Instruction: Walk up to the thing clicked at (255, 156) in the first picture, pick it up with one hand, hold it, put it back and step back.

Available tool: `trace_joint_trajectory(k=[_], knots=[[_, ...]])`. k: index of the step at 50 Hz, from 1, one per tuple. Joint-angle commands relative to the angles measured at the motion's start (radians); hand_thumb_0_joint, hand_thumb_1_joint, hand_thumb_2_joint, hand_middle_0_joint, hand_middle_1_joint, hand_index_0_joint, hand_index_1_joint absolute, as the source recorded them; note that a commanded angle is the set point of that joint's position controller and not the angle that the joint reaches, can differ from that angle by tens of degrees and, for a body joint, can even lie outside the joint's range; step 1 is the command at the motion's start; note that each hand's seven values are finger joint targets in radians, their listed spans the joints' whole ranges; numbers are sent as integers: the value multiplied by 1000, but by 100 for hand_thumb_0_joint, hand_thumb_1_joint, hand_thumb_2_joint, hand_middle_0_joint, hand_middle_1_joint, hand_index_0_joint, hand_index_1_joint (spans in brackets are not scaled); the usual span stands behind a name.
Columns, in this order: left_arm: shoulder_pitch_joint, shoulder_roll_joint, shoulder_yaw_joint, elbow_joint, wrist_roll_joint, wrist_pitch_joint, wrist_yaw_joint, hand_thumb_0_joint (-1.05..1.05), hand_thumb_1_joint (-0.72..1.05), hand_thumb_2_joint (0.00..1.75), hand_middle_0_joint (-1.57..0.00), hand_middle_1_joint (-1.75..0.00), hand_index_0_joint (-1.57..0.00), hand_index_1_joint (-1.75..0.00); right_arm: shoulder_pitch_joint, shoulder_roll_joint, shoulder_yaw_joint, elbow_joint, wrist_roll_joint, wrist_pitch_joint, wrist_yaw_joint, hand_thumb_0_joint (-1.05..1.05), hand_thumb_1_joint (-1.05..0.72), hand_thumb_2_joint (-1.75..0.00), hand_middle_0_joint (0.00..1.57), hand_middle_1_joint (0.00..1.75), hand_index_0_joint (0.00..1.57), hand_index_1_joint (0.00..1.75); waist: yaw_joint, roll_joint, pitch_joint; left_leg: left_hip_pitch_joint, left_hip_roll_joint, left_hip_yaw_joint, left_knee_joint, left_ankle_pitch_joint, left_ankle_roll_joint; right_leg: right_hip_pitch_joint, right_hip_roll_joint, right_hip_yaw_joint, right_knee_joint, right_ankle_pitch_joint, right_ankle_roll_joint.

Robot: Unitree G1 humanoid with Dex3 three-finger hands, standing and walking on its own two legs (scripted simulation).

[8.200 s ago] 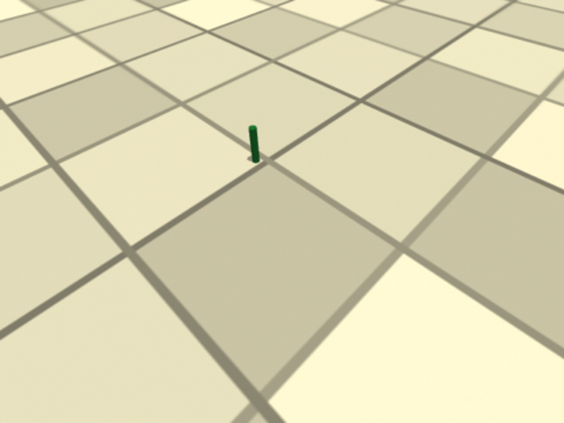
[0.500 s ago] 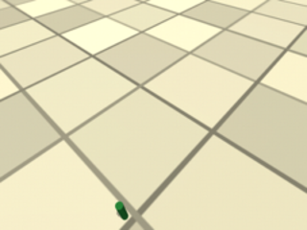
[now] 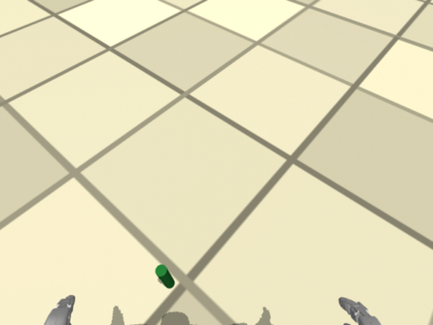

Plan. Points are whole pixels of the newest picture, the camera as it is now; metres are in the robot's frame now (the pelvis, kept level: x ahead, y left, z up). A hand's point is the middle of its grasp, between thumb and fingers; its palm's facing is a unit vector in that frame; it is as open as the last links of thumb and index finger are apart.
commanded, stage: go down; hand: left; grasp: from the side
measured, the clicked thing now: (165, 277) +0.36 +0.21 -0.64
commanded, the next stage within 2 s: none
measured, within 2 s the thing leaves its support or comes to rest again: neither
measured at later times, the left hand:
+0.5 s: hand out of the picture +0.14 +0.27 -0.16, palm faces +0.07 -0.94 -0.32, open 17.5 cm
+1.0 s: hand (85, 315) +0.20 +0.32 -0.23, palm faces +0.10 -0.97 -0.23, open 17.5 cm
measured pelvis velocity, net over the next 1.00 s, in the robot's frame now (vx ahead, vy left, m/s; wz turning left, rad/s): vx -0.04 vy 0.01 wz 0.00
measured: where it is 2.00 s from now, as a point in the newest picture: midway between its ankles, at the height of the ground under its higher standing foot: outside the picture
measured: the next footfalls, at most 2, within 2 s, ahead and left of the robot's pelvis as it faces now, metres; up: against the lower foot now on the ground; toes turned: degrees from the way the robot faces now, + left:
none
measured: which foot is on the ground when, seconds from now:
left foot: down 0.00-1.00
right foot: down 0.00-1.00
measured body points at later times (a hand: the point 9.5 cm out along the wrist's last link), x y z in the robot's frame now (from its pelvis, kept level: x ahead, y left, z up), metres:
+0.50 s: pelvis +0.00 +0.01 -0.05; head +0.07 +0.03 +0.39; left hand +0.14 +0.32 -0.14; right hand +0.17 -0.24 -0.13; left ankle +0.01 +0.13 -0.72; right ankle -0.01 -0.14 -0.72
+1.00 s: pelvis -0.04 +0.01 -0.14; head +0.09 +0.04 +0.29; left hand +0.19 +0.37 -0.22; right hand +0.14 -0.26 -0.21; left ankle +0.01 +0.13 -0.72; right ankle -0.01 -0.14 -0.72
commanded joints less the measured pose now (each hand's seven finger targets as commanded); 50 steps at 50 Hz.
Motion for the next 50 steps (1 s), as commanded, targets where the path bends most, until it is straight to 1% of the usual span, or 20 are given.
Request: trace_joint_trajectory(k=[1, 2, 4, 5, 6, 9, 10, 15, 16, 23, 31, 34, 37, 41, 42, 43, 46, 48, 49, 50], knots=[[11, 179, 42, -201, -14, 5, -2, 0, -53, 3, -9, -7, -8, -7, -13, -175, -65, -152, 3, -61, -18, 0, -84, -88, 20, 30, 20, 30, 11, 40, -181, 32, -30, -1, -8, 167, 14, -16, 46, -30, 2, 138, -42], [-3, 196, 55, -282, -16, 4, -4, 0, -55, 1, -10, -6, -9, -7, -10, -174, -70, -168, 3, -68, -21, 0, -83, -88, 20, 30, 20, 30, 12, 61, -234, 45, -29, -4, 15, 191, 13, -17, 44, -30, 27, 161, -43], [45, 185, 58, -314, -18, 15, -4, 0, -59, 1, -9, -8, -9, -8, -10, -174, -70, -184, 2, -78, -27, 0, -82, -88, 20, 30, 20, 30, 7, 47, -239, 16, -27, -9, 48, 182, 14, -43, 43, -30, 57, 153, -40], [70, 205, 76, -347, -18, 24, -3, 0, -61, 0, -10, -7, -9, -7, -7, -171, -69, -187, 3, -82, -31, 0, -83, -88, 20, 30, 20, 30, 15, 50, -259, 1, -28, -10, 70, 192, 17, -44, 39, -27, 69, 165, -39], [84, 197, 70, -364, -20, 33, -3, 0, -61, 0, -10, -8, -9, -8, -14, -171, -67, -198, 2, -85, -34, 0, -83, -88, 20, 30, 20, 30, 7, 52, -247, -6, -24, -15, 76, 185, 15, -67, 43, -31, 83, 155, -38], [129, 203, 79, -455, -23, 66, -5, 0, -61, 1, -10, -7, -9, -8, -25, -168, -65, -220, 1, -96, -46, 0, -83, -88, 20, 30, 20, 30, 17, 93, -256, -27, -18, -25, 100, 170, 9, -111, 44, -36, 118, 129, -40], [155, 192, 76, -448, -26, 78, -7, 0, -61, 1, -9, -7, -9, -7, -19, -169, -64, -218, -1, -99, -49, 0, -83, -88, 20, 30, 20, 30, 6, 85, -263, -34, -18, -26, 113, 169, 10, -118, 45, -36, 129, 129, -40], [221, 183, 74, -540, -37, 137, -13, 0, -61, 2, -10, -7, -9, -8, -17, -163, -55, -237, -5, -114, -69, 0, -83, -88, 20, 30, 20, 30, -6, 79, -264, -75, -12, -37, 163, 199, 11, -153, 45, -42, 175, 145, -38], [206, 197, 83, -598, -39, 145, -15, 0, -61, 2, -10, -8, -9, -9, -27, -160, -52, -254, -4, -118, -74, 0, -84, -88, 20, 30, 20, 30, 0, 96, -273, -78, -11, -42, 168, 190, 11, -166, 43, -40, 184, 133, -39], [270, 199, 103, -649, -50, 177, -28, 0, -61, 2, -9, -7, -9, -7, -23, -146, -44, -279, -11, -140, -91, 0, -85, -89, 20, 30, 20, 30, -8, 89, -290, -152, -13, -46, 229, 151, 17, -212, 43, -42, 229, 108, -39], [306, 206, 138, -695, -68, 150, -49, 0, -55, 4, -8, -5, -7, -6, -33, -138, -45, -308, -13, -159, -99, 0, -89, -90, 20, 30, 20, 30, 3, 87, -307, -224, -19, -47, 286, 106, 20, -276, 44, -39, 278, 68, -41], [308, 220, 158, -693, -74, 127, -55, 0, -57, 4, -8, -6, -7, -7, -30, -139, -47, -303, -16, -167, -100, 0, -89, -90, 20, 30, 20, 30, 3, 80, -317, -252, -20, -47, 309, 91, 24, -287, 42, -37, 296, 58, -40], [218, 233, 171, -652, -83, 82, -69, 0, -58, 4, -8, -6, -7, -7, -32, -144, -46, -292, -17, -180, -100, 0, -90, -90, 20, 30, 20, 30, -22, 84, -305, -289, -17, -47, 344, 59, 25, -350, 42, -31, 327, 36, -39], [74, 290, 228, -490, -107, -47, -119, 0, -61, 4, -8, -8, -7, -8, -37, -158, -50, -256, -22, -204, -89, 0, -90, -90, 20, 30, 20, 30, -17, 73, -279, -434, -19, -43, 440, -31, 30, -487, 38, -21, 428, -45, -42], [20, 317, 245, -495, -116, -93, -143, 0, -61, 3, -8, -7, -8, -7, -32, -162, -50, -251, -23, -209, -86, 0, -92, -90, 20, 30, 20, 30, -15, 92, -324, -452, -22, -39, 475, -20, 32, -508, 33, -13, 460, -29, -43], [-9, 311, 241, -463, -127, -134, -171, 0, -61, 3, -8, -7, -8, -8, -39, -168, -51, -249, -23, -215, -84, 0, -90, -90, 20, 30, 20, 30, -22, 81, -344, -480, -22, -44, 505, -34, 32, -548, 35, -13, 498, -41, -43], [-56, 367, 288, -429, -150, -242, -235, 0, -61, 2, -8, -7, -8, -7, -32, -188, -48, -241, -21, -225, -75, 0, -90, -90, 20, 30, 20, 30, 6, 148, -457, -484, -17, -68, 555, -7, 22, -644, 29, -14, 602, -42, -51], [-75, 411, 324, -407, -157, -288, -265, 0, -61, 5, -7, -9, -7, -9, -36, -208, -52, -236, -20, -215, -72, 0, -88, -89, 20, 30, 20, 30, 25, 169, -517, -478, -10, -90, 574, -24, 16, -702, 29, -22, 650, -68, -54], [-83, 399, 320, -359, -160, -300, -275, 0, -60, 5, -7, -8, -6, -8, -40, -208, -48, -231, -22, -210, -70, 0, -88, -89, 20, 30, 20, 30, 29, 170, -530, -501, -11, -94, 593, -19, 14, -721, 27, -21, 669, -63, -54], [-103, 424, 348, -339, -167, -313, -281, 0, -60, 7, -7, -10, -6, -10, -42, -216, -47, -227, -21, -203, -66, 0, -88, -89, 20, 30, 20, 30, 36, 165, -528, -525, -9, -97, 602, -47, 14, -745, 30, -26, 684, -84, -55]])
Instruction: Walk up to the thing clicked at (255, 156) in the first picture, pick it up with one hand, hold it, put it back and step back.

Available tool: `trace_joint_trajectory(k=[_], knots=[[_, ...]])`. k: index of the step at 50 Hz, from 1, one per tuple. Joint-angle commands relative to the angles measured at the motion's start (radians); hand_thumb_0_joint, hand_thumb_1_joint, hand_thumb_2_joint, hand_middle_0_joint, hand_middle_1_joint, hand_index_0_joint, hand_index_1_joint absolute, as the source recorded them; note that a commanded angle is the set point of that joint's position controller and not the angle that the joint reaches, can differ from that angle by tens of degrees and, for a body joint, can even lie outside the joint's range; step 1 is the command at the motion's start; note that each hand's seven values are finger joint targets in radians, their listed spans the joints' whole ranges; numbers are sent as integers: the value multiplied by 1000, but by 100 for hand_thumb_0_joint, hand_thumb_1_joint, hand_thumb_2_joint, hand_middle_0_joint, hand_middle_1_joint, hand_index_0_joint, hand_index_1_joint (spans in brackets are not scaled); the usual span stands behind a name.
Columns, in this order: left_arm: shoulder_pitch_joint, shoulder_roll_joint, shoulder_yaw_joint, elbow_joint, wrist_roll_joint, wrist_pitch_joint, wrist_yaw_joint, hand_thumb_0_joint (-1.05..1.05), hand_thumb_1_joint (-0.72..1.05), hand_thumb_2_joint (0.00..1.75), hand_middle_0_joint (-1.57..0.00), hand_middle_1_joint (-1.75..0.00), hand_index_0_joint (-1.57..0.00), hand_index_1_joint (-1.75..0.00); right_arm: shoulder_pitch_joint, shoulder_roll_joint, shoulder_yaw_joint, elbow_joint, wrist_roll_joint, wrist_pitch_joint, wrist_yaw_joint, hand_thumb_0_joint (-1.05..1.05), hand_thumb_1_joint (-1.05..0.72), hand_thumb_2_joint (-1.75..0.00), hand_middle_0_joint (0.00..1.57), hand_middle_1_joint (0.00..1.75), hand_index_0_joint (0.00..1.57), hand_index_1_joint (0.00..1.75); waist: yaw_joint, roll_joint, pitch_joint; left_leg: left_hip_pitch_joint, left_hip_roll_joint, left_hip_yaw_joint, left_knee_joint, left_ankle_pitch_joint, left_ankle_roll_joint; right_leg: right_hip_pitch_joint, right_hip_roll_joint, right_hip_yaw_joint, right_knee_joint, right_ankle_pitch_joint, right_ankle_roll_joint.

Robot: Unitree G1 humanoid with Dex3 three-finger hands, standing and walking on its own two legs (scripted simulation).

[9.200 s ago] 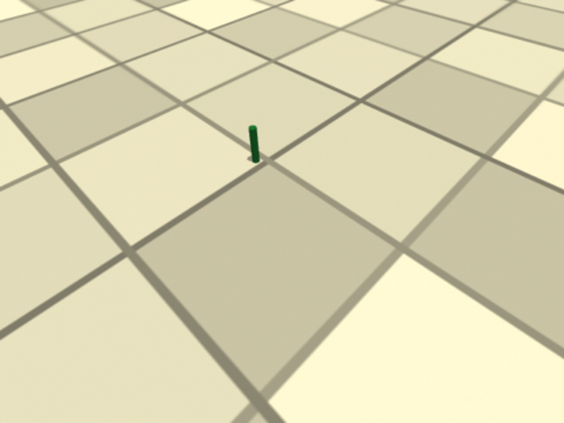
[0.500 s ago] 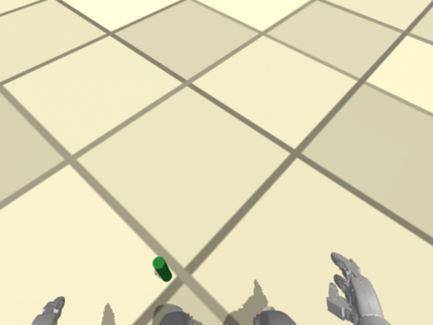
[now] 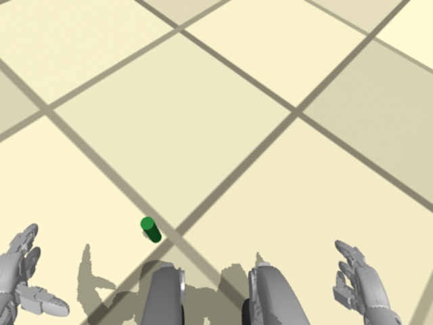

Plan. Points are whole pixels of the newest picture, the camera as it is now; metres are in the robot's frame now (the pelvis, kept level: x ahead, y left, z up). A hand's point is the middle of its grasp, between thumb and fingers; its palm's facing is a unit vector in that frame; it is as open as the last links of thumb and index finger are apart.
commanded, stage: go down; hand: left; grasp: from the side
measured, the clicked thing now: (152, 231) +0.40 +0.20 -0.51
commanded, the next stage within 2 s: approach in 1.58 s
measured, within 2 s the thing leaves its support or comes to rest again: neither
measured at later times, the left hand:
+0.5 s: hand (51, 241) +0.30 +0.35 -0.16, palm faces +0.11 -0.98 -0.16, open 17.3 cm
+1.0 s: hand (53, 231) +0.33 +0.37 -0.19, palm faces +0.09 -0.99 -0.12, open 17.5 cm
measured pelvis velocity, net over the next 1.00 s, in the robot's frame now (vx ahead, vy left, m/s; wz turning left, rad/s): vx -0.05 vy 0.00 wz -0.07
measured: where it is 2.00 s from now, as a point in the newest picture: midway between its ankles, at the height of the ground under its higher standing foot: outside the picture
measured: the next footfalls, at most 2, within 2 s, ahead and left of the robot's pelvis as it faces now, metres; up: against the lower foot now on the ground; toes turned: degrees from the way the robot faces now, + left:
none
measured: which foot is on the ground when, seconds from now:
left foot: down 0.00-1.00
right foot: down 0.00-1.00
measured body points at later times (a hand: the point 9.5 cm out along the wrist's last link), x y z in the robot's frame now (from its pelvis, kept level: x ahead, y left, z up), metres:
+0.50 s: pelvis -0.04 +0.00 -0.11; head +0.15 +0.04 +0.30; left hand +0.29 +0.41 -0.15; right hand +0.12 -0.27 -0.21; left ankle +0.04 +0.12 -0.58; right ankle +0.03 -0.15 -0.58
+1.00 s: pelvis -0.05 +0.00 -0.17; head +0.15 +0.04 +0.23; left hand +0.32 +0.42 -0.18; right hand +0.11 -0.28 -0.28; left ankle +0.04 +0.12 -0.58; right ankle +0.03 -0.15 -0.58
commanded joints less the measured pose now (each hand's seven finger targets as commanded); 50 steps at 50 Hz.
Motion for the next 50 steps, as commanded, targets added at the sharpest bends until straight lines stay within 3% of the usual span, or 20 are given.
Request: trace_joint_trajectory(k=[1, 2, 3, 4, 7, 12, 16, 17, 19, 20, 21, 23, 25, 26, 34, 35, 37, 42, 50], knots=[[-106, 299, 154, -54, -34, -137, -46, 0, -59, 7, -7, -9, -6, -9, 36, -183, -70, -93, 8, -19, -3, 0, -88, -89, 20, 30, 20, 30, 49, 168, -401, 258, -13, -25, -150, 212, 13, 29, 32, 1, -64, 182, -62], [-104, 292, 164, -21, -38, -145, -54, 0, -59, 8, -6, -9, -5, -10, 30, -189, -70, -87, 9, -12, 0, 0, -87, -89, 20, 30, 20, 30, 49, 163, -403, 241, -10, -35, -146, 195, 13, 3, 36, -6, -42, 172, -64], [-126, 331, 191, -28, -42, -154, -63, 0, -61, 7, -7, -9, -6, -10, 34, -197, -72, -84, 10, -7, 1, 0, -87, -89, 20, 30, 20, 30, 58, 176, -423, 234, -12, -39, -136, 201, 13, -3, 35, -7, -28, 176, -65], [-145, 331, 190, -11, -46, -163, -74, 0, -59, 8, -6, -9, -6, -10, 27, -200, -71, -79, 9, -2, 5, 0, -87, -89, 20, 30, 20, 30, 59, 182, -432, 234, -10, -44, -127, 197, 12, -23, 35, -9, -10, 172, -66], [-213, 394, 235, -13, -59, -188, -107, 0, -59, 7, -6, -8, -5, -8, 36, -205, -68, -65, 9, 13, 9, 0, -87, -89, 20, 30, 20, 30, 58, 154, -500, 207, -14, -34, -58, 264, 21, -32, 36, -7, 19, 212, -68], [-383, 423, 251, 71, -79, -244, -165, 0, -52, 6, -5, -6, -5, -6, 29, -215, -63, -37, 7, 15, 8, 0, -87, -89, 20, 30, 20, 30, 19, 152, -462, 100, -10, -42, 5, 112, 27, -149, 40, -3, 73, 112, -65], [-427, 488, 287, 121, -85, -280, -208, 0, -52, 6, -5, -6, -5, -6, 39, -219, -47, -22, 0, 17, 8, 0, -88, -90, 20, 30, 20, 30, 21, 141, -486, 25, -16, -27, 69, 127, 30, -161, 40, 2, 103, 112, -66], [-442, 506, 295, 123, -88, -291, -222, 0, -51, 6, -5, -6, -5, -6, 28, -218, -43, -20, -2, 18, 10, 0, -88, -90, 20, 30, 20, 30, 34, 151, -491, 6, -17, -21, 82, 105, 30, -171, 40, 8, 112, 91, -66], [-481, 509, 293, 144, -94, -300, -242, 0, -50, 6, -5, -6, -5, -6, 31, -224, -42, -23, -4, 17, 12, 0, -88, -90, 20, 30, 20, 30, 22, 162, -496, -32, -16, -22, 96, 50, 28, -196, 41, 8, 128, 50, -67], [-479, 537, 315, 159, -100, -304, -249, 0, -51, 5, -5, -5, -5, -5, 27, -227, -37, -17, -2, 19, 12, 0, -88, -90, 20, 30, 20, 30, 32, 155, -482, -47, -14, -24, 101, 30, 29, -211, 43, 5, 135, 36, -66], [-477, 530, 313, 169, -99, -305, -259, 0, -51, 5, -5, -6, -5, -5, 30, -238, -39, -11, -2, 18, 11, 0, -88, -90, 20, 30, 20, 30, 31, 179, -502, -13, -12, -34, 104, 47, 26, -243, 45, -7, 162, 53, -70], [-502, 579, 340, 154, -104, -311, -273, 0, -49, 6, -5, -5, -4, -5, 34, -240, -30, -6, -5, 21, 12, 0, -89, -90, 20, 30, 20, 30, 41, 200, -544, -19, -13, -31, 134, 97, 25, -242, 44, -11, 192, 88, -72], [-498, 584, 345, 166, -108, -308, -282, 0, -49, 6, -5, -5, -4, -5, 38, -245, -26, -4, -3, 24, 14, 0, -89, -90, 20, 30, 20, 30, 43, 183, -553, -22, -13, -31, 152, 134, 27, -250, 47, -18, 206, 108, -73], [-505, 589, 346, 169, -110, -307, -289, 0, -51, 6, -5, -5, -4, -5, 28, -247, -25, -1, -3, 25, 14, 0, -89, -90, 20, 30, 20, 30, 45, 205, -522, -45, -13, -32, 152, 100, 25, -282, 47, -20, 218, 82, -75], [-591, 647, 374, 129, -126, -309, -325, 0, -53, 5, -5, -3, -4, -4, 31, -265, -20, 10, -3, 34, 16, 0, -91, -90, 20, 30, 20, 30, 36, 249, -559, -62, -7, -48, 204, 94, 21, -350, 47, -32, 293, 82, -75], [-586, 631, 365, 157, -127, -306, -332, 0, -53, 4, -5, -3, -4, -4, 23, -265, -19, 11, -4, 33, 14, 0, -91, -91, 20, 30, 20, 30, 27, 240, -537, -73, -5, -52, 211, 78, 22, -367, 48, -35, 299, 73, -75], [-605, 647, 378, 152, -131, -309, -341, 0, -52, 6, -5, -4, -4, -4, 26, -269, -14, 20, -6, 31, 17, 0, -91, -91, 20, 30, 20, 30, 30, 259, -534, -69, -4, -58, 229, 110, 19, -398, 47, -39, 331, 93, -77], [-630, 668, 391, 193, -138, -311, -365, 0, -55, 5, -5, -3, -3, -4, 31, -274, -9, 21, -12, 33, 18, 0, -91, -91, 20, 30, 20, 30, 18, 231, -534, -135, -9, -42, 275, 73, 26, -400, 49, -39, 345, 69, -73], [-662, 729, 424, 210, -142, -307, -387, 0, -54, 6, -4, -4, -3, -4, 34, -284, 2, 26, -15, 34, 22, 0, -91, -91, 20, 30, 20, 30, 27, 225, -559, -177, -10, -34, 327, 91, 26, -407, 51, -45, 394, 81, -73]])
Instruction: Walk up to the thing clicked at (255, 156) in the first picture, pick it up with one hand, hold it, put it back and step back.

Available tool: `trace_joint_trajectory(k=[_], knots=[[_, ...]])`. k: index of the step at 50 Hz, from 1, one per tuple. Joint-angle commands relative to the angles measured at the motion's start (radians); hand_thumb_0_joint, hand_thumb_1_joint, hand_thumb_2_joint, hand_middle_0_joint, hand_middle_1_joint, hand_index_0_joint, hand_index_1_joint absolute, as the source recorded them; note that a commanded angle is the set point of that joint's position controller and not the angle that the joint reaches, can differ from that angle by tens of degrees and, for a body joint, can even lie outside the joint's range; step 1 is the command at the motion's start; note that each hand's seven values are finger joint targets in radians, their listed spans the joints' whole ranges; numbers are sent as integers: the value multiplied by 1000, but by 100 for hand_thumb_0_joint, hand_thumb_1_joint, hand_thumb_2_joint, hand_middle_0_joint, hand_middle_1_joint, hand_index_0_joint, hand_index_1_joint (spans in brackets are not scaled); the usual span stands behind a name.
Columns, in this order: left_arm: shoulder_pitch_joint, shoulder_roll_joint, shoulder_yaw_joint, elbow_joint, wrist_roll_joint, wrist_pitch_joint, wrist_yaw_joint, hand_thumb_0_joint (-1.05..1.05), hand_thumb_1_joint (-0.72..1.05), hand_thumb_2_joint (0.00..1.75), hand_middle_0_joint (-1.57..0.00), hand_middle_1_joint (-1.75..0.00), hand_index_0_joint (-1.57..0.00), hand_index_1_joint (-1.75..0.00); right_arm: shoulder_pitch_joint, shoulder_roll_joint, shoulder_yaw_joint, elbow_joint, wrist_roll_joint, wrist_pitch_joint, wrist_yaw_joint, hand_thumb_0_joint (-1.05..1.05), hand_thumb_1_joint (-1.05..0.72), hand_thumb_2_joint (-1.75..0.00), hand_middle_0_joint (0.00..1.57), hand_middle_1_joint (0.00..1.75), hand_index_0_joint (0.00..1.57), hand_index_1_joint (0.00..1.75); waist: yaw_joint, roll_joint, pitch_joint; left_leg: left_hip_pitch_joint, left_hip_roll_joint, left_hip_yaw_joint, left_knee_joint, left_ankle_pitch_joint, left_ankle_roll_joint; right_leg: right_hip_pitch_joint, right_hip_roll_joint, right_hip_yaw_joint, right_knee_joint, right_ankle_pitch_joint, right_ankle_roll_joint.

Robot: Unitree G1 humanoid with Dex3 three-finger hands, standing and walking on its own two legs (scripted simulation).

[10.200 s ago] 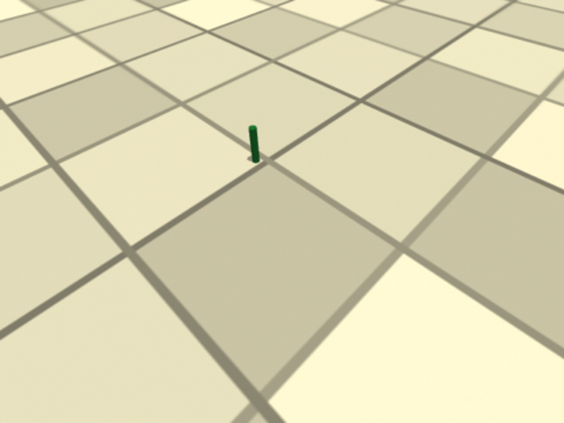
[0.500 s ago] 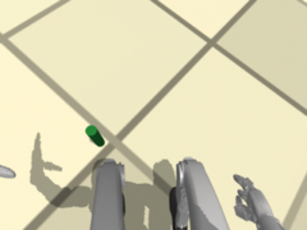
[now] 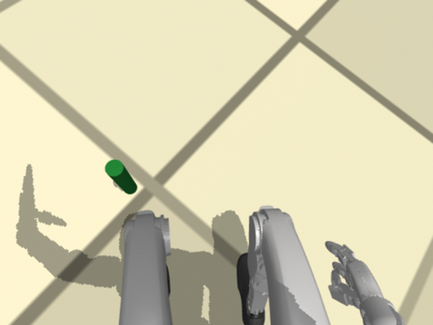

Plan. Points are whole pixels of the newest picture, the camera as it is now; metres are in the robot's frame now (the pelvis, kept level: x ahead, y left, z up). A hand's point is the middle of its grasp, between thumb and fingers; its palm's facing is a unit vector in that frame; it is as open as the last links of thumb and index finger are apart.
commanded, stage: go down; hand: left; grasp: from the side
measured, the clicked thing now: (123, 179) +0.43 +0.23 -0.33
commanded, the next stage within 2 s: approach in 0.58 s
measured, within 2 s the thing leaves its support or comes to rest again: neither
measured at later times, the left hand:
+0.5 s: hand out of the picture +0.37 +0.41 -0.03, palm faces +0.15 -0.98 -0.10, open 17.5 cm
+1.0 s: hand (6, 171) +0.39 +0.39 -0.11, palm faces +0.14 -0.99 -0.01, open 17.6 cm
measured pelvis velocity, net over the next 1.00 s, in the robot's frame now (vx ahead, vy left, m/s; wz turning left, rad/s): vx -0.01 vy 0.00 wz -0.05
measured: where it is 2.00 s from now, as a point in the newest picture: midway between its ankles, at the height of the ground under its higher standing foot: (205, 307)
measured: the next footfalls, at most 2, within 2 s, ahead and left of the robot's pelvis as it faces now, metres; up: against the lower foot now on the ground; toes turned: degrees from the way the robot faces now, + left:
none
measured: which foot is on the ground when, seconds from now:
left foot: down 0.00-1.00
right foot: down 0.00-1.00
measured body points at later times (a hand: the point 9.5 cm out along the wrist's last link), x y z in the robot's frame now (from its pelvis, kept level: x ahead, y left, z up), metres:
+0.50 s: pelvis -0.01 +0.00 -0.03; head +0.20 +0.07 +0.37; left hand +0.35 +0.46 -0.02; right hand +0.15 -0.27 -0.13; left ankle +0.08 +0.13 -0.41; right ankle +0.09 -0.14 -0.41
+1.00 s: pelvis -0.01 +0.00 -0.08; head +0.21 +0.08 +0.31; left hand +0.37 +0.44 -0.10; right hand +0.15 -0.27 -0.17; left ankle +0.08 +0.13 -0.41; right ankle +0.09 -0.14 -0.41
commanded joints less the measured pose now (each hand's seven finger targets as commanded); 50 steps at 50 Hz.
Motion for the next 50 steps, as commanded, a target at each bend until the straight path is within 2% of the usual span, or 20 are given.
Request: trace_joint_trajectory(k=[1, 7, 9, 11, 15, 17, 21, 24, 28, 32, 33, 34, 35, 36, 41, 42, 45, 47, 48, 50], knots=[[-175, 430, 98, -190, -40, -55, -4, 0, -56, 6, -5, -4, -3, -5, 121, -225, -83, -67, 8, -20, -17, 0, -92, -91, 20, 30, 20, 30, 46, 223, -612, 473, -12, 50, -261, 159, 41, 239, 31, -25, -195, 152, -67], [-200, 443, 100, -171, -42, -50, -16, 0, -54, 6, -4, -4, -3, -5, 120, -231, -81, -67, 9, -20, -15, 0, -91, -91, 20, 30, 20, 30, 36, 219, -574, 432, -9, 46, -250, 100, 43, 205, 34, -32, -174, 111, -67], [-204, 456, 107, -176, -45, -49, -18, 0, -53, 7, -4, -4, -3, -5, 115, -234, -79, -66, 9, -22, -14, 0, -91, -91, 20, 30, 20, 30, 42, 231, -579, 425, -11, 51, -241, 97, 43, 209, 33, -31, -169, 109, -67], [-212, 446, 96, -168, -42, -47, -23, 0, -54, 6, -4, -4, -3, -5, 119, -237, -81, -64, 10, -22, -13, 0, -91, -91, 20, 30, 20, 30, 33, 241, -578, 433, -10, 45, -238, 98, 41, 177, 33, -36, -156, 113, -68], [-198, 466, 116, -162, -48, -44, -26, 0, -55, 6, -5, -5, -3, -6, 131, -239, -75, -61, 11, -20, -12, 0, -92, -91, 20, 30, 20, 30, 41, 232, -593, 424, -14, 50, -217, 135, 41, 195, 32, -37, -145, 138, -68], [-231, 473, 112, -183, -50, -48, -30, 0, -55, 6, -5, -5, -3, -5, 127, -237, -74, -63, 11, -22, -11, 0, -92, -91, 20, 30, 20, 30, 37, 238, -598, 426, -13, 50, -209, 139, 42, 180, 33, -36, -138, 141, -69], [-208, 469, 113, -145, -47, -42, -31, 0, -56, 7, -5, -5, -3, -6, 132, -239, -75, -59, 10, -18, -9, 0, -91, -91, 20, 30, 20, 30, 34, 218, -562, 391, -13, 54, -199, 120, 44, 170, 34, -38, -138, 125, -67], [-238, 479, 111, -160, -47, -45, -33, 0, -55, 6, -5, -4, -4, -5, 120, -243, -74, -63, 10, -18, -7, 0, -91, -91, 20, 30, 20, 30, 32, 246, -563, 398, -9, 43, -206, 85, 43, 140, 35, -41, -122, 104, -69], [-247, 488, 123, -164, -46, -48, -39, 0, -55, 7, -5, -5, -3, -6, 136, -249, -71, -59, 10, -17, -4, 0, -91, -91, 20, 30, 20, 30, 31, 276, -587, 441, -8, 27, -201, 143, 35, 118, 32, -48, -87, 149, -72], [-265, 488, 121, -146, -45, -50, -46, 0, -56, 7, -5, -5, -3, -6, 140, -250, -71, -54, 7, -13, -3, 0, -91, -91, 20, 30, 20, 30, 21, 270, -571, 420, -10, 33, -184, 128, 38, 102, 30, -45, -87, 136, -70], [-262, 503, 130, -138, -45, -51, -45, 0, -55, 6, -5, -5, -4, -6, 133, -251, -68, -58, 6, -13, -2, 0, -91, -91, 20, 30, 20, 30, 28, 259, -564, 400, -11, 36, -182, 106, 40, 108, 32, -45, -90, 117, -70], [-281, 501, 121, -144, -45, -53, -47, 0, -57, 12, -7, -9, -3, -12, 133, -250, -67, -57, 6, -13, -2, 0, -92, -91, 20, 30, 20, 30, 16, 264, -546, 387, -10, 36, -181, 85, 42, 103, 31, -47, -89, 104, -69], [-267, 496, 126, -122, -47, -55, -49, 0, -59, 4, -8, -6, -5, -8, 124, -252, -65, -60, 7, -14, -1, 0, -90, -90, 20, 30, 20, 30, 21, 246, -538, 385, -9, 31, -182, 77, 43, 94, 33, -49, -86, 99, -68], [-274, 489, 122, -102, -52, -59, -52, 0, -58, 2, -8, -6, -5, -8, 121, -248, -62, -58, 4, -15, 0, 0, -91, -90, 20, 30, 20, 30, 9, 227, -532, 352, -12, 42, -161, 83, 45, 104, 34, -46, -89, 100, -67], [-276, 418, 101, 5, -91, -128, -74, 0, -60, 2, -8, -6, -6, -8, 105, -251, -42, -58, -7, -25, 10, 0, -91, -90, 20, 30, 20, 30, -26, 153, -465, 255, -13, 50, -78, 105, 50, 84, 43, -56, -51, 111, -64], [-295, 421, 105, 4, -99, -156, -75, 0, -61, 2, -8, -6, -6, -8, 106, -252, -39, -57, -11, -28, 13, 0, -90, -90, 20, 30, 20, 30, -35, 147, -461, 228, -14, 53, -62, 93, 51, 89, 45, -58, -47, 100, -62], [-303, 363, 73, 60, -126, -233, -90, 0, -60, 2, -8, -7, -6, -8, 75, -263, -21, -62, -26, -39, 22, 0, -90, -90, 20, 30, 20, 30, -55, 134, -436, 210, -9, 46, -21, 59, 49, 60, 52, -73, -19, 76, -61], [-311, 360, 73, 89, -141, -281, -91, 0, -53, 2, -7, -7, -6, -8, 56, -275, -9, -64, -35, -43, 27, 0, -90, -90, 20, 30, 20, 30, -61, 131, -425, 191, -9, 45, 9, 54, 47, 52, 57, -81, 0, 75, -60], [-322, 371, 70, 93, -143, -305, -91, 0, -57, 1, -8, -7, -6, -8, 49, -278, -1, -63, -42, -43, 30, 0, -90, -90, 20, 30, 20, 30, -58, 140, -423, 194, -6, 39, 20, 43, 43, 33, 61, -88, 17, 65, -62], [-327, 432, 102, 92, -142, -353, -83, 0, -55, 2, -8, -8, -6, -9, 36, -288, 16, -59, -59, -40, 37, 0, -90, -90, 20, 30, 20, 30, -46, 180, -446, 198, -2, 37, 56, 72, 37, 49, 65, -92, 53, 89, -63]])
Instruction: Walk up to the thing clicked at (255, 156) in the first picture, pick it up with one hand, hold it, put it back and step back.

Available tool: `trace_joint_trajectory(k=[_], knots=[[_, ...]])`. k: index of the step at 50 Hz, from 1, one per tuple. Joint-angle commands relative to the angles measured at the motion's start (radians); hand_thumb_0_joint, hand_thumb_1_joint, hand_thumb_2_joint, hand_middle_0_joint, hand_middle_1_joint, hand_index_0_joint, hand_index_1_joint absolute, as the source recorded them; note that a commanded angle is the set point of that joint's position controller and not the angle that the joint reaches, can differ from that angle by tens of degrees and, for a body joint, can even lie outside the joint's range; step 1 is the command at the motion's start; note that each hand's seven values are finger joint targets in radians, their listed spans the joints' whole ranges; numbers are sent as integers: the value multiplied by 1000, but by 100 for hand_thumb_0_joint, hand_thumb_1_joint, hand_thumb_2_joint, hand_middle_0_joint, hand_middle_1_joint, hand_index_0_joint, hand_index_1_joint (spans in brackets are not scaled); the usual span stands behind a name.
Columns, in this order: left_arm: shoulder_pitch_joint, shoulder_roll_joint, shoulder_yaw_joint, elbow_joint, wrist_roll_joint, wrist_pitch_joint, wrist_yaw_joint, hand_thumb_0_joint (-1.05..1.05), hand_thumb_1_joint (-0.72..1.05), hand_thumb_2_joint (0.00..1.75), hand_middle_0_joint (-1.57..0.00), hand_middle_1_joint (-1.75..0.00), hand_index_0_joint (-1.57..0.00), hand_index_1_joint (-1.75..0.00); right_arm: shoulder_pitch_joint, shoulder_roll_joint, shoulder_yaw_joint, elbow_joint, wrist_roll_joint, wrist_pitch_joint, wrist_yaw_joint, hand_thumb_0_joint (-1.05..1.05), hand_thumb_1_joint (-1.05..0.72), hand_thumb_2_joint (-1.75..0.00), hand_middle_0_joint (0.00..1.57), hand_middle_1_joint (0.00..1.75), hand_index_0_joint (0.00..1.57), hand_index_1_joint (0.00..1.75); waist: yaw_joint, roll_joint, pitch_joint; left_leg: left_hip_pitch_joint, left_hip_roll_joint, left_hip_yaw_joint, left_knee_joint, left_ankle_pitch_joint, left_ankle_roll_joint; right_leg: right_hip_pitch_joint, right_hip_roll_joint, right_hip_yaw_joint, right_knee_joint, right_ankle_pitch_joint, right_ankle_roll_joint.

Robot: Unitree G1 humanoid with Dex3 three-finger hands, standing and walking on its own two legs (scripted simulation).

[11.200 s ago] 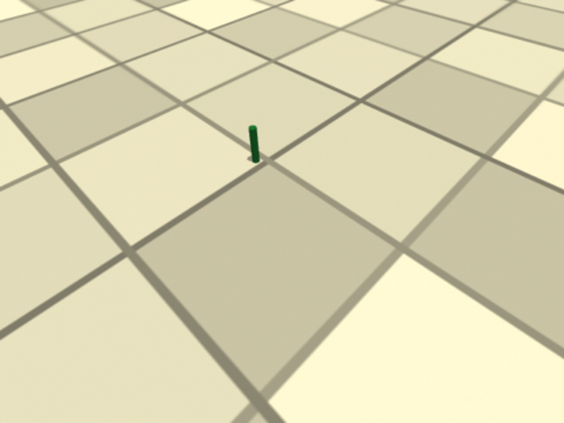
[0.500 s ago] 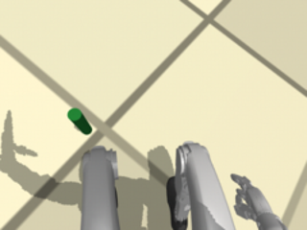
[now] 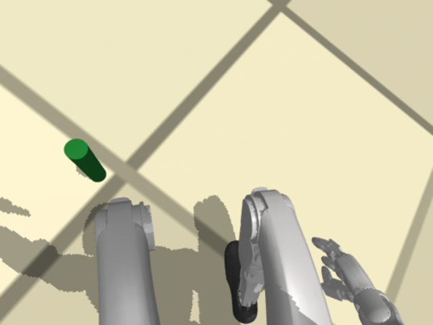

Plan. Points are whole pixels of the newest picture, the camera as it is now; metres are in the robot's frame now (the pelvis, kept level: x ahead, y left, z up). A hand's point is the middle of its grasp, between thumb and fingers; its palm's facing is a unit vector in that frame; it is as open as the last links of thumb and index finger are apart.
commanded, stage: approach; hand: left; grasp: from the side
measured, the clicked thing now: (88, 163) +0.43 +0.25 -0.25
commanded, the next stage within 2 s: close in in 0.20 s
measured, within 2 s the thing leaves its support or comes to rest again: neither
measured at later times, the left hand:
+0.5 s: hand (59, 171) +0.40 +0.30 -0.21, palm faces +0.10 -0.99 +0.07, open 17.6 cm
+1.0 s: hand (85, 171) +0.41 +0.25 -0.23, palm faces +0.12 -0.99 +0.04, open 17.5 cm
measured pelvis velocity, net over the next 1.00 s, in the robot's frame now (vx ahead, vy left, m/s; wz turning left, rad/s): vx -0.02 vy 0.02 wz -0.12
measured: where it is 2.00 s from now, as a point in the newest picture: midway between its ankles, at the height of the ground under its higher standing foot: (191, 304)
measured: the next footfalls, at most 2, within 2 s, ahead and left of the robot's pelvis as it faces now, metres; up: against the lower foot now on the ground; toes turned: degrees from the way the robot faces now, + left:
none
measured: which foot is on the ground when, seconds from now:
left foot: down 0.00-1.00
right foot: down 0.00-1.00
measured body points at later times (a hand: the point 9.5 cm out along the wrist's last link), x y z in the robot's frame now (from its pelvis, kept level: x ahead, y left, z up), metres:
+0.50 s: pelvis -0.01 +0.01 -0.07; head +0.22 +0.15 +0.29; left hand +0.39 +0.35 -0.21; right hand +0.17 -0.25 -0.13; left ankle +0.08 +0.13 -0.33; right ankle +0.10 -0.13 -0.33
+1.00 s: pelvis -0.02 +0.02 -0.08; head +0.20 +0.17 +0.28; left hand +0.39 +0.30 -0.23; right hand +0.14 -0.25 -0.11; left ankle +0.08 +0.13 -0.33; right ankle +0.10 -0.13 -0.33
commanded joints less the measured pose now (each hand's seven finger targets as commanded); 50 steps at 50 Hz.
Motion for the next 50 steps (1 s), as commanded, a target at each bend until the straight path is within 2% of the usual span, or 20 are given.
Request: trace_joint_trajectory(k=[1, 3, 6, 8, 11, 15, 19, 22, 24, 27, 28, 29, 33, 37, 38, 41, 42, 45, 47, 50], knots=[[-169, 362, 69, -117, -38, -153, 5, 0, -56, 2, -8, -8, -6, -9, 62, -256, -56, -57, -23, -19, -7, 0, -90, -90, 20, 30, 20, 30, 11, 238, -545, 400, 4, 82, -191, 90, 37, 244, 43, -87, -171, 94, -73], [-130, 342, 64, -98, -36, -185, 10, 0, -53, 3, -7, -8, -5, -9, 41, -266, -36, -61, -41, -7, 1, 0, -91, -90, 20, 30, 20, 30, 9, 282, -534, 424, 9, 72, -178, 132, 25, 235, 44, -99, -130, 127, -77], [-141, 392, 83, -119, -23, -227, 23, 0, -53, 3, -8, -7, -5, -9, 7, -291, -17, -65, -66, 19, 7, 0, -91, -90, 20, 30, 20, 30, 13, 363, -557, 480, 21, 51, -157, 171, 12, 216, 50, -118, -83, 156, -79], [-152, 384, 68, -154, -13, -252, 30, 0, -56, 4, -8, -8, -5, -10, 2, -298, -2, -60, -85, 35, 9, 0, -92, -91, 20, 30, 20, 30, -11, 410, -579, 513, 26, 41, -137, 215, 4, 235, 51, -129, -57, 201, -78], [-145, 278, 0, -156, -3, -278, 44, 0, -56, 4, -8, -9, -6, -10, -22, -308, 9, -50, -109, 52, 16, 0, -93, -91, 20, 30, 20, 30, -44, 468, -561, 555, 30, 17, -122, 233, -8, 194, 51, -152, -25, 216, -78], [-131, 194, -72, -110, 0, -316, 93, 0, -59, 5, -7, -10, -6, -11, -62, -311, 34, -40, -127, 69, 27, 0, -93, -91, 20, 30, 20, 30, -76, 425, -483, 486, 29, 5, -78, 181, -3, 179, 56, -168, -14, 195, -73], [-121, 193, -67, -95, 10, -371, 176, 0, -61, 0, -7, -9, -7, -9, -95, -318, 64, -52, -149, 89, 41, 0, -94, -91, 20, 30, 20, 30, -77, 401, -450, 445, 26, -6, -46, 179, -4, 206, 62, -186, 5, 207, -68], [-132, 142, -85, -73, 19, -409, 248, 0, -61, 2, -7, -9, -7, -9, -118, -316, 83, -63, -163, 99, 57, 0, -93, -91, 20, 30, 20, 30, -94, 366, -409, 405, 26, -16, -31, 147, -2, 215, 66, -199, 2, 195, -62], [-112, 165, -67, -85, 39, -435, 297, 0, -61, 2, -7, -9, -7, -9, -142, -324, 84, -78, -172, 105, 65, 0, -93, -91, 20, 30, 20, 30, -77, 386, -393, 401, 26, -17, -39, 136, -5, 215, 67, -206, 12, 189, -61], [-102, 96, -123, -61, 63, -461, 340, 0, -60, 1, -7, -8, -7, -8, -140, -335, 83, -78, -186, 117, 80, 0, -93, -91, 20, 30, 20, 30, -114, 381, -364, 392, 25, -28, -38, 109, -9, 207, 70, -222, 13, 183, -60], [-107, 95, -135, -59, 69, -468, 354, 0, -58, 2, -6, -8, -6, -7, -143, -333, 87, -77, -187, 120, 84, 0, -93, -90, 20, 30, 20, 30, -117, 380, -339, 370, 23, -30, -39, 91, -6, 201, 72, -224, 11, 173, -60], [-92, 68, -153, -44, 72, -472, 364, 0, -58, 2, -6, -7, -6, -7, -146, -332, 89, -80, -193, 122, 87, 0, -93, -90, 20, 30, 20, 30, -124, 359, -337, 369, 25, -34, -36, 97, -5, 204, 74, -227, 11, 178, -59], [-93, 33, -210, -34, 69, -494, 389, 0, -58, 0, -6, -6, -7, -5, -166, -335, 101, -94, -200, 132, 98, 0, -93, -90, 20, 30, 20, 30, -146, 324, -312, 334, 21, -42, -19, 70, 2, 212, 79, -234, 6, 171, -55], [-122, 28, -228, -33, 60, -520, 424, 0, -59, 0, -6, -6, -6, -5, -171, -338, 114, -99, -206, 137, 106, 0, -93, -90, 20, 30, 20, 30, -155, 304, -301, 308, 17, -45, -7, 26, 8, 225, 87, -238, -2, 145, -53], [-124, 13, -232, -25, 64, -527, 434, 0, -57, 1, -6, -6, -6, -5, -177, -339, 114, -102, -207, 139, 107, 0, -92, -90, 20, 30, 20, 30, -158, 305, -285, 318, 18, -54, -19, 32, 3, 213, 85, -244, 5, 148, -53], [-122, 34, -233, -19, 80, -545, 466, 0, -57, 3, -5, -7, -6, -6, -186, -340, 123, -105, -215, 148, 111, 0, -92, -90, 20, 30, 20, 30, -147, 331, -270, 325, 21, -60, -26, 32, -3, 207, 88, -247, 15, 146, -57], [-111, 14, -241, -2, 85, -550, 473, 0, -56, 4, -5, -7, -5, -6, -184, -341, 126, -108, -219, 152, 113, 0, -92, -90, 20, 30, 20, 30, -159, 335, -273, 346, 22, -68, -28, 59, -8, 215, 86, -251, 24, 168, -55], [-116, 19, -242, 4, 95, -566, 500, 0, -52, 6, -5, -6, -5, -6, -184, -336, 136, -108, -229, 163, 116, 0, -91, -90, 20, 30, 20, 30, -157, 331, -272, 341, 22, -64, -17, 67, -7, 230, 91, -248, 16, 177, -55], [-135, 36, -250, -6, 105, -577, 515, 0, -49, 8, -6, -8, -6, -7, -194, -342, 141, -110, -233, 166, 118, 0, -91, -90, 20, 30, 20, 30, -162, 344, -255, 332, 23, -67, -22, 42, -7, 216, 91, -250, 18, 161, -57], [-135, 16, -266, -6, 113, -586, 535, 0, -48, 9, -5, -8, -6, -7, -198, -348, 142, -109, -240, 170, 119, 0, -91, -90, 20, 30, 20, 30, -171, 352, -249, 342, 24, -80, -26, 39, -10, 212, 90, -257, 26, 169, -55]])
